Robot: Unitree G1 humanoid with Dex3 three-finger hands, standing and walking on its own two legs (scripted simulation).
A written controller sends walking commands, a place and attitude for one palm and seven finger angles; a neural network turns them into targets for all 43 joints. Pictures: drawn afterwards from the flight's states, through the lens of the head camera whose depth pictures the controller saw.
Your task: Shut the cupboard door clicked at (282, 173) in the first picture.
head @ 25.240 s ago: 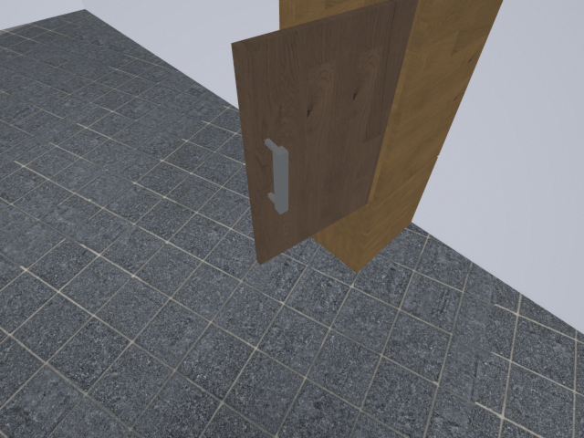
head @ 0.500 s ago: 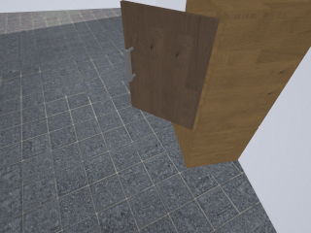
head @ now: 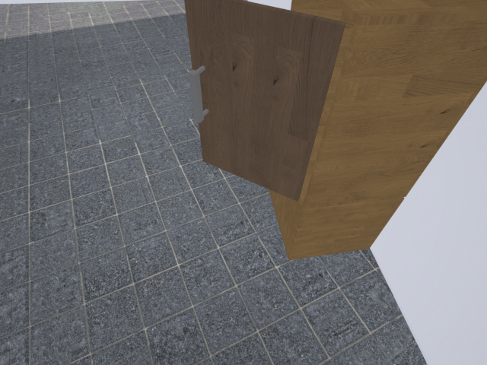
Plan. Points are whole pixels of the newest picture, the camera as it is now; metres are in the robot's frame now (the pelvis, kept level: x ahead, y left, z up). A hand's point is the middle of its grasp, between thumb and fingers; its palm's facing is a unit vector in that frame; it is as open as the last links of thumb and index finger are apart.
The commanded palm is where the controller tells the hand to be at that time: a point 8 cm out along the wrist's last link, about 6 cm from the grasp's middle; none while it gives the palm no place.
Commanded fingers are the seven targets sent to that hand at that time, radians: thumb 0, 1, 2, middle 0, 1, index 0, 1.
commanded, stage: look to check the result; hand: left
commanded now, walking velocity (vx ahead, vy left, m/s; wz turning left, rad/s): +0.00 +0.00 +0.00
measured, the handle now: (200, 94) +0.84 +0.18 -0.02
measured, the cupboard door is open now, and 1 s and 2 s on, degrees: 52 52 52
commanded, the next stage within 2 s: walk to a spot facing it in 0.28 s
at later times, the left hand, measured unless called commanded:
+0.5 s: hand out of the picture -0.02 +0.16 -0.18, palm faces +0.04 -0.98 -0.18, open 7.3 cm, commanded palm none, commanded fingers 0.00 0.90 0.90 -0.20 -0.30 -0.20 -0.30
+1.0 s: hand out of the picture +0.04 +0.25 -0.16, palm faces +0.28 -0.92 -0.28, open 7.3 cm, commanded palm none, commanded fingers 0.00 0.90 0.90 -0.20 -0.30 -0.20 -0.30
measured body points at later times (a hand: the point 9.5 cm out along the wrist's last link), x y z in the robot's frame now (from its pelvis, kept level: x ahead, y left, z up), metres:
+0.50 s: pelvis +0.01 -0.01 +0.00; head +0.02 +0.00 +0.45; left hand -0.02 +0.21 -0.16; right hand +0.00 -0.22 -0.16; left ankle +0.03 +0.12 -0.74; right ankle -0.07 -0.09 -0.74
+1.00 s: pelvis -0.01 +0.01 +0.00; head +0.04 +0.03 +0.44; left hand +0.03 +0.30 -0.14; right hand +0.11 -0.23 -0.15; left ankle +0.03 +0.11 -0.74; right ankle +0.02 -0.16 -0.69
